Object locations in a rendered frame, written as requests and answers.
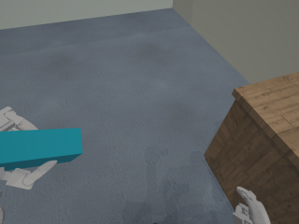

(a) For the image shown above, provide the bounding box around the sponge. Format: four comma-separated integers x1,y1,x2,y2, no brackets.
0,128,83,171

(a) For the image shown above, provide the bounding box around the left robot hand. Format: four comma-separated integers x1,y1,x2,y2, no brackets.
0,106,57,190

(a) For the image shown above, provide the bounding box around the table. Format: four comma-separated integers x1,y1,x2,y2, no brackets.
204,72,299,224

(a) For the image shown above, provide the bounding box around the right robot hand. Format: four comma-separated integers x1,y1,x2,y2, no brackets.
233,186,271,224

